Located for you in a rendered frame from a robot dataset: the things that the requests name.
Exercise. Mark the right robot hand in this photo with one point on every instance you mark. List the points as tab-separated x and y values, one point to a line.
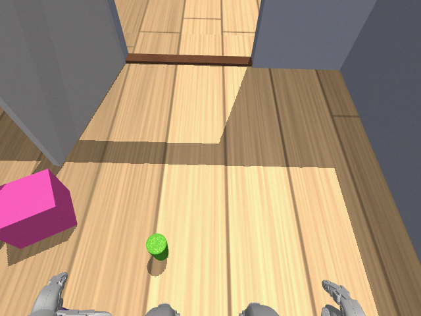
348	306

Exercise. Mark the left robot hand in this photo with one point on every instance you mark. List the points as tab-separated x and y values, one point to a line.
50	298

